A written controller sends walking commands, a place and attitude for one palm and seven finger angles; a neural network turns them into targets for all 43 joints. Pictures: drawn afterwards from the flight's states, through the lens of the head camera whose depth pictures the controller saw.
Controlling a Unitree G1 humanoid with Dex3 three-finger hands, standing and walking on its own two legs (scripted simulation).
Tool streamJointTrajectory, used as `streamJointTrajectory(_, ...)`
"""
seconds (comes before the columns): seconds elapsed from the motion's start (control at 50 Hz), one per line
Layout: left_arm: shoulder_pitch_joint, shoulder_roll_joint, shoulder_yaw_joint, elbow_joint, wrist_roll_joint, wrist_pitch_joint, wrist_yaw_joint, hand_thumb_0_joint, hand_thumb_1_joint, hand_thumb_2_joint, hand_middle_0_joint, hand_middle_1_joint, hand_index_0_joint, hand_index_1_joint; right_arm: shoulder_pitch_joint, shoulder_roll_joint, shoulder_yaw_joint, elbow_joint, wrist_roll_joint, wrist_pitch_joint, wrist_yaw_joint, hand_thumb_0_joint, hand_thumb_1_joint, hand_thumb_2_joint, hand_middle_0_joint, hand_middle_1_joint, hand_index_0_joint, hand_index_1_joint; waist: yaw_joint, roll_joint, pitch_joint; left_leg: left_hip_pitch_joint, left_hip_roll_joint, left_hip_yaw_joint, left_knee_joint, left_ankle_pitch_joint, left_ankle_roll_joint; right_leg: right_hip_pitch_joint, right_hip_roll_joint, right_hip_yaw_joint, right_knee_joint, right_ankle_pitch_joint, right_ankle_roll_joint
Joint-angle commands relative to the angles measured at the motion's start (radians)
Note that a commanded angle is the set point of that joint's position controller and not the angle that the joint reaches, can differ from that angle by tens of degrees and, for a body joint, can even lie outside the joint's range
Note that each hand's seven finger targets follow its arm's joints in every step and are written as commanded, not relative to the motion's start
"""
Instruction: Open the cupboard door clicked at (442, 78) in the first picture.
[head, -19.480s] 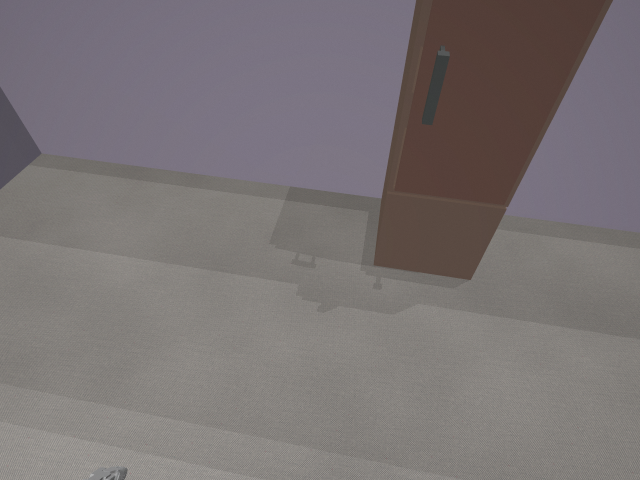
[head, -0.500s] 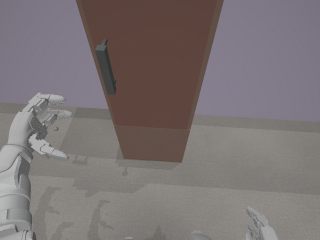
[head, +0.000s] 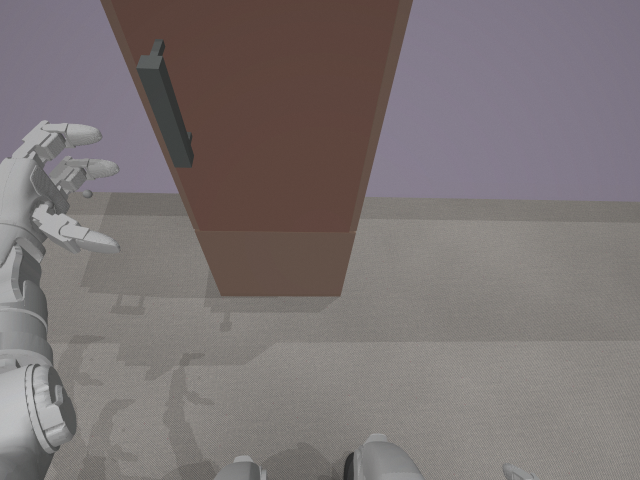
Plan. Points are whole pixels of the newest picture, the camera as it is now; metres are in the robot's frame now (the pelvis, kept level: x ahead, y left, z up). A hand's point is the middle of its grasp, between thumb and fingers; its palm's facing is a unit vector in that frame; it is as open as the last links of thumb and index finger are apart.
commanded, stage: move the hooked fingers beside the handle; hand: left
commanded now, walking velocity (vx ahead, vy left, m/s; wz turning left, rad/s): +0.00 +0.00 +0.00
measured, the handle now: (172, 107) +0.60 +0.20 +0.07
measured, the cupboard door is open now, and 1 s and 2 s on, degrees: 0 0 0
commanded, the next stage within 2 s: slide the fingers in behind the handle in 1.66 s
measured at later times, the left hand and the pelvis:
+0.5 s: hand (105, 143) +0.51 +0.27 +0.09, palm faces -0.04 -1.00 +0.00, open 14.0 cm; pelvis +0.01 +0.01 -0.01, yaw -1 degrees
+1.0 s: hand (116, 121) +0.57 +0.27 +0.07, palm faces -0.03 -1.00 +0.00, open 14.0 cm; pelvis +0.03 +0.02 -0.01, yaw -3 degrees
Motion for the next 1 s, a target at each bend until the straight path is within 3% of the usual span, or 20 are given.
streamJointTrajectory(0.0,-0.429,0.320,0.031,-0.127,-0.018,-0.057,-0.003,0.000,-0.500,0.300,-0.300,-1.200,-0.300,-1.200,0.102,-0.172,-0.060,-0.081,-0.005,-0.003,-0.010,0.000,-0.900,-0.900,0.200,0.300,0.200,0.300,-0.012,0.086,-0.361,0.048,-0.049,-0.025,-0.129,0.301,0.026,0.287,0.057,0.042,-0.057,0.215,-0.028)
streamJointTrajectory(0.04,-0.442,0.385,0.074,-0.111,-0.006,-0.052,0.002,0.000,-0.500,0.300,-0.300,-1.200,-0.300,-1.200,0.113,-0.179,-0.061,-0.083,-0.008,0.011,-0.008,0.000,-0.900,-0.900,0.200,0.300,0.200,0.300,-0.005,0.087,-0.402,0.033,-0.048,-0.022,-0.123,0.310,0.026,0.310,0.054,0.047,-0.052,0.232,-0.024)
streamJointTrajectory(0.18,-0.580,0.409,0.053,-0.091,0.027,-0.060,0.011,0.000,-0.500,0.300,-0.300,-1.200,-0.300,-1.200,0.149,-0.181,-0.060,-0.070,-0.016,0.048,-0.003,0.000,-0.900,-0.900,0.200,0.300,0.200,0.300,-0.047,0.130,-0.424,0.044,-0.040,-0.032,-0.099,0.331,0.028,0.245,0.061,0.040,-0.041,0.228,-0.023)
streamJointTrajectory(0.2,-0.585,0.396,0.045,-0.086,0.021,-0.062,0.008,0.000,-0.500,0.300,-0.300,-1.200,-0.300,-1.200,0.156,-0.181,-0.059,-0.074,-0.017,0.051,-0.003,0.000,-0.900,-0.900,0.200,0.300,0.200,0.300,-0.048,0.142,-0.437,0.059,-0.040,-0.032,-0.094,0.355,0.028,0.238,0.065,0.038,-0.034,0.243,-0.027)
streamJointTrajectory(0.24,-0.596,0.434,0.069,-0.041,0.027,-0.052,0.007,0.000,-0.500,0.300,-0.300,-1.200,-0.300,-1.200,0.170,-0.188,-0.057,-0.063,-0.018,0.063,-0.002,0.000,-0.900,-0.900,0.200,0.300,0.200,0.300,-0.054,0.123,-0.449,0.050,-0.036,-0.040,-0.089,0.363,0.025,0.233,0.065,0.034,-0.032,0.244,-0.024)
streamJointTrajectory(0.3,-0.624,0.455,0.069,-0.047,0.044,-0.047,0.009,0.000,-0.500,0.300,-0.300,-1.200,-0.300,-1.200,0.187,-0.189,-0.056,-0.064,-0.025,0.078,0.001,0.000,-0.900,-0.900,0.200,0.300,0.200,0.300,-0.054,0.173,-0.473,0.074,-0.034,-0.046,-0.081,0.407,0.024,0.214,0.068,0.030,-0.020,0.259,-0.030)
streamJointTrajectory(0.32,-0.639,0.448,0.056,-0.046,0.055,-0.043,0.012,0.000,-0.500,0.300,-0.300,-1.200,-0.300,-1.200,0.192,-0.185,-0.054,-0.059,-0.025,0.085,0.003,0.000,-0.900,-0.900,0.200,0.300,0.200,0.300,-0.059,0.197,-0.475,0.092,-0.031,-0.050,-0.079,0.431,0.020,0.191,0.067,0.025,-0.020,0.259,-0.028)
streamJointTrajectory(0.34,-0.647,0.419,0.037,-0.027,0.055,-0.037,0.015,0.000,-0.500,0.300,-0.300,-1.200,-0.300,-1.200,0.198,-0.184,-0.055,-0.055,-0.027,0.088,0.006,0.000,-0.900,-0.900,0.200,0.300,0.200,0.300,-0.073,0.176,-0.457,0.093,-0.028,-0.050,-0.075,0.430,0.022,0.174,0.070,0.023,-0.027,0.256,-0.025)
streamJointTrajectory(0.4,-0.680,0.477,0.079,-0.020,0.057,-0.036,0.025,0.000,-0.500,0.300,-0.300,-1.200,-0.300,-1.200,0.215,-0.194,-0.054,-0.058,-0.032,0.103,0.005,0.000,-0.900,-0.900,0.200,0.300,0.200,0.300,-0.078,0.156,-0.476,0.073,-0.026,-0.054,-0.065,0.447,0.023,0.189,0.073,0.022,-0.017,0.280,-0.029)
streamJointTrajectory(0.44,-0.701,0.482,0.069,0.003,0.072,-0.029,0.026,0.000,-0.500,0.300,-0.300,-1.200,-0.300,-1.200,0.222,-0.191,-0.051,-0.056,-0.033,0.113,0.009,0.000,-0.900,-0.900,0.200,0.300,0.200,0.300,-0.086,0.197,-0.474,0.072,-0.026,-0.050,-0.060,0.450,0.021,0.175,0.073,0.025,-0.021,0.280,-0.026)
streamJointTrajectory(0.46,-0.714,0.494,0.069,0.017,0.080,-0.025,0.029,0.000,-0.500,0.300,-0.300,-1.200,-0.300,-1.200,0.227,-0.193,-0.048,-0.053,-0.034,0.117,0.010,0.000,-0.900,-0.900,0.200,0.300,0.200,0.300,-0.095,0.158,-0.456,0.043,-0.024,-0.052,-0.057,0.428,0.025,0.176,0.074,0.023,-0.022,0.272,-0.024)
streamJointTrajectory(0.52,-0.740,0.543,0.084,0.034,0.100,-0.023,0.035,0.000,-0.500,0.300,-0.300,-1.200,-0.300,-1.200,0.240,-0.196,-0.042,-0.060,-0.036,0.130,0.009,0.000,-0.900,-0.900,0.200,0.300,0.200,0.300,-0.097,0.189,-0.464,0.043,-0.023,-0.059,-0.055,0.442,0.024,0.166,0.075,0.021,-0.016,0.272,-0.027)
streamJointTrajectory(0.6,-0.817,0.519,0.056,0.026,0.108,-0.024,0.038,0.000,-0.500,0.300,-0.300,-1.200,-0.300,-1.200,0.264,-0.196,-0.041,-0.051,-0.044,0.140,0.014,0.000,-0.900,-0.900,0.200,0.300,0.200,0.300,-0.127,0.262,-0.510,0.119,-0.014,-0.073,-0.034,0.513,0.015,0.094,0.080,0.010,-0.007,0.269,-0.032)
streamJointTrajectory(0.64,-0.823,0.541,0.074,0.051,0.108,-0.015,0.039,0.000,-0.500,0.300,-0.300,-1.200,-0.300,-1.200,0.276,-0.199,-0.040,-0.047,-0.047,0.150,0.016,0.000,-0.900,-0.900,0.200,0.300,0.200,0.300,-0.134,0.226,-0.520,0.107,-0.010,-0.079,-0.024,0.542,0.016,0.109,0.082,0.009,-0.007,0.298,-0.027)
streamJointTrajectory(0.68,-0.832,0.550,0.070,0.064,0.122,-0.001,0.042,0.000,-0.500,0.300,-0.300,-1.200,-0.300,-1.200,0.281,-0.199,-0.037,-0.047,-0.049,0.157,0.019,0.000,-0.900,-0.900,0.200,0.300,0.200,0.300,-0.141,0.238,-0.501,0.085,-0.009,-0.075,-0.021,0.534,0.019,0.103,0.082,0.009,-0.008,0.302,-0.025)
streamJointTrajectory(0.74,-0.850,0.586,0.087,0.058,0.138,0.006,0.049,0.000,-0.500,0.300,-0.300,-1.200,-0.300,-1.200,0.301,-0.200,-0.035,-0.051,-0.053,0.170,0.024,0.000,-0.900,-0.900,0.200,0.300,0.200,0.300,-0.141,0.260,-0.533,0.105,-0.005,-0.080,-0.011,0.591,0.015,0.104,0.085,0.005,-0.001,0.332,-0.027)
streamJointTrajectory(0.82,-0.759,0.585,0.102,0.046,0.133,0.009,0.039,0.000,-0.500,0.300,-0.300,-1.200,-0.300,-1.200,0.307,-0.198,-0.038,-0.071,-0.054,0.184,0.034,0.000,-0.900,-0.900,0.200,0.300,0.200,0.300,-0.118,0.261,-0.557,0.108,-0.004,-0.073,-0.009,0.641,0.016,0.136,0.089,0.005,0.005,0.376,-0.030)
streamJointTrajectory(0.88,-0.738,0.607,0.125,0.049,0.123,0.016,0.036,0.000,-0.500,0.300,-0.300,-1.200,-0.300,-1.200,0.301,-0.200,-0.040,-0.081,-0.052,0.192,0.037,0.000,-0.900,-0.900,0.200,0.300,0.200,0.300,-0.120,0.203,-0.523,0.042,-0.010,-0.056,-0.009,0.570,0.028,0.172,0.093,0.010,-0.003,0.382,-0.026)
streamJointTrajectory(0.94,-0.719,0.644,0.164,-0.031,0.119,-0.003,0.034,0.000,-0.500,0.300,-0.300,-1.200,-0.300,-1.200,0.309,-0.200,-0.049,-0.088,-0.054,0.192,0.040,0.000,-0.900,-0.900,0.200,0.300,0.200,0.300,-0.094,0.274,-0.596,0.114,-0.008,-0.064,-0.007,0.670,0.020,0.189,0.092,0.009,0.008,0.428,-0.032)
streamJointTrajectory(0.98,-0.695,0.617,0.160,-0.065,0.107,-0.012,0.032,0.000,-0.500,0.300,-0.300,-1.200,-0.300,-1.200,0.310,-0.197,-0.055,-0.087,-0.055,0.194,0.048,0.000,-0.900,-0.900,0.200,0.300,0.200,0.300,-0.090,0.279,-0.605,0.154,-0.003,-0.069,-0.005,0.716,0.015,0.176,0.096,0.005,0.004,0.434,-0.030)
